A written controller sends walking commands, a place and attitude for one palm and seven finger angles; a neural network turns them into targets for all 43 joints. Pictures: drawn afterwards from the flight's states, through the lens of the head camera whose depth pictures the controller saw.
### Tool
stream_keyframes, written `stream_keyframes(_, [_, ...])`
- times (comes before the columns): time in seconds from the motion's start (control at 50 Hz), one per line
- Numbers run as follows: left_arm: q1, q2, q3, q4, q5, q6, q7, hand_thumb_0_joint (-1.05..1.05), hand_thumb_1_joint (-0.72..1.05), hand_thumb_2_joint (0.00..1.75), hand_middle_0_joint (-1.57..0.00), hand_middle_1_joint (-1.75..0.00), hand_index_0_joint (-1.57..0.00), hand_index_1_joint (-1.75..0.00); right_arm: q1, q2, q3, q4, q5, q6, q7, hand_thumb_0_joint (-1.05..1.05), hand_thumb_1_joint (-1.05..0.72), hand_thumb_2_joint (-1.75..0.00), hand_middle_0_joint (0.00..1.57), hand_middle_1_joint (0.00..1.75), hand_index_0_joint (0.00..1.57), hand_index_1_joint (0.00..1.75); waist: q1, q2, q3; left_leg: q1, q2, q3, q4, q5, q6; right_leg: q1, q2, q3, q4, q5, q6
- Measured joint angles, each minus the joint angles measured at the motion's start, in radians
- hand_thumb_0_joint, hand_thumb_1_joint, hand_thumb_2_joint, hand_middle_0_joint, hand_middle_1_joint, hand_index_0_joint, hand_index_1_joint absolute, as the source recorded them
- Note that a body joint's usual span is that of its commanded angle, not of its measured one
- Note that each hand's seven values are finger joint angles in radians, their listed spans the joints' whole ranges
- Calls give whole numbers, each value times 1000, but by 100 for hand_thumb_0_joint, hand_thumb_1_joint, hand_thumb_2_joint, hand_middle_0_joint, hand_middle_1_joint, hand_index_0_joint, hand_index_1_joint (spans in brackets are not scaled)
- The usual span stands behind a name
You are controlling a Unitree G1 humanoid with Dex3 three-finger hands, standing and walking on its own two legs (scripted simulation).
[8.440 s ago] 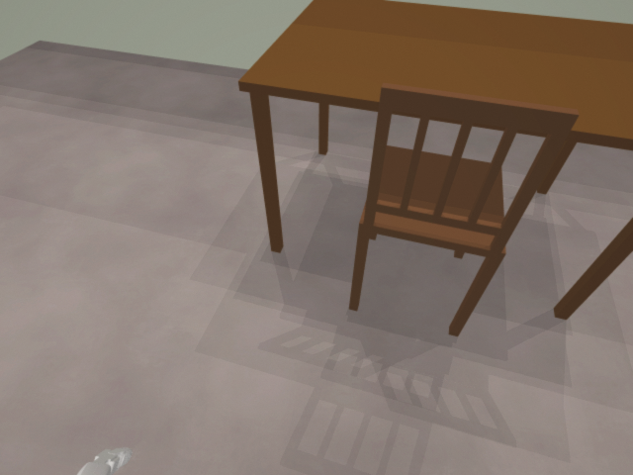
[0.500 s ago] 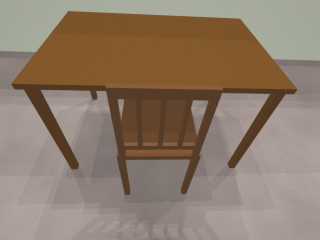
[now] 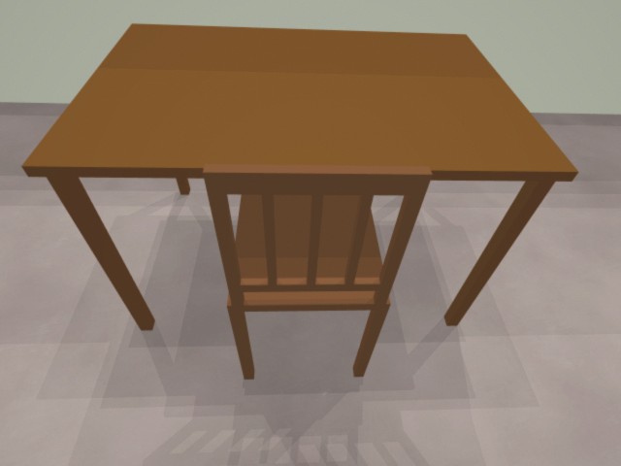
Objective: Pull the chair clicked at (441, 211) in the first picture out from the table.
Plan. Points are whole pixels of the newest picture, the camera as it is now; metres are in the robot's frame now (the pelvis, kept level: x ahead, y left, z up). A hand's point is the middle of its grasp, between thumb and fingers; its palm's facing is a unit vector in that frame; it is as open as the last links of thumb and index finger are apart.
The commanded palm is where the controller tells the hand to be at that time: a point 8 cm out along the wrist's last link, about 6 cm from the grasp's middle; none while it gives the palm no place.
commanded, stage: shuffle to correct the standing spot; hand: left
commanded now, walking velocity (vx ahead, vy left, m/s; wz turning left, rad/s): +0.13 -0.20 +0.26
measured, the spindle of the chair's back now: (314, 242) +0.54 +0.03 -0.09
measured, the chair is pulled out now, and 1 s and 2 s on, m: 0.00 0.00 0.00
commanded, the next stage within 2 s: come to a stop and stand still in 0.86 s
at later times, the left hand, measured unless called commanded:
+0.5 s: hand out of the picture +0.05 +0.09 -0.18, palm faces +0.14 -0.96 -0.22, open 7.3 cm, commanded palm none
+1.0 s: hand out of the picture +0.11 -0.01 -0.19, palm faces +0.19 -0.98 -0.12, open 7.4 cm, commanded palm none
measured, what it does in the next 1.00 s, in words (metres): steps to the right: right foot, then left foot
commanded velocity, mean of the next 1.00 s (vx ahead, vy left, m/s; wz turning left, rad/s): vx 0.06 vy -0.18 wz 0.08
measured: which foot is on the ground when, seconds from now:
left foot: down 0.00-0.44, up 0.46-0.74, down 0.76-1.00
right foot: down 0.00-0.12, up 0.14-0.40, down 0.42-0.78, up 0.80-1.00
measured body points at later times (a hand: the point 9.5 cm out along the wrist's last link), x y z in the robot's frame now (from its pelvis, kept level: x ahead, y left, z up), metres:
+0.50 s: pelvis +0.06 -0.09 -0.01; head +0.08 -0.10 +0.44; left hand +0.05 +0.14 -0.17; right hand -0.01 -0.31 -0.17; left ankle -0.02 +0.04 -0.72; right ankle +0.08 -0.18 -0.74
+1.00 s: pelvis +0.13 -0.18 +0.00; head +0.15 -0.14 +0.44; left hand +0.10 +0.04 -0.17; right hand +0.21 -0.40 -0.14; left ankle +0.12 -0.06 -0.74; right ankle +0.13 -0.34 -0.67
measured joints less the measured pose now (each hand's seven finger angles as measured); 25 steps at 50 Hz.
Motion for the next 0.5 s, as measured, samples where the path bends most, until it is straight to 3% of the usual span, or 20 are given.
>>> stream_keyframes(0.14, [10,11,10,4,11,14,-10,0,91,89,-20,-30,-20,-30,16,11,-11,4,-4,8,1,1,-91,-90,20,30,20,30,-12,-23,-18,-2,-12,-3,7,-12,-2,-27,-15,-7,64,-44,-10])
stream_keyframes(0.22, [10,23,23,1,23,33,-20,0,91,89,-20,-30,-20,-30,38,17,-23,2,-11,9,-3,1,-91,-90,20,30,20,30,-23,-35,-26,-8,-14,-3,9,-23,-7,-114,-24,-26,232,-133,-22])
stream_keyframes(0.3, [-21,34,39,-19,22,41,-29,0,91,89,-20,-30,-20,-30,72,16,-30,4,-21,2,-8,1,-91,-90,20,30,20,30,-46,-24,-12,-8,1,-40,4,-24,-28,-210,-21,-24,366,-165,-22])
stream_keyframes(0.38, [-60,50,53,-48,19,38,-30,2,93,89,-20,-30,-20,-30,96,4,-38,18,-27,12,-6,1,-91,-90,20,30,20,30,-53,1,9,-5,33,-86,25,-46,-65,-233,-25,-23,283,-126,-17])
stream_keyframes(0.44, [-65,65,60,-68,14,14,-33,2,93,89,-20,-30,-20,-30,108,-9,-46,26,-24,25,-2,1,-91,-90,20,30,21,30,-40,13,17,-26,60,-108,124,-117,-93,-191,-21,-39,147,37,-17])
stream_keyframes(0.5, [-74,59,59,-70,12,7,-27,1,93,89,-20,-30,-20,-30,93,-28,-54,22,-22,48,0,1,-91,-90,20,30,20,30,-36,33,24,-112,96,-85,355,-280,-62,-168,8,-90,181,-17,-57])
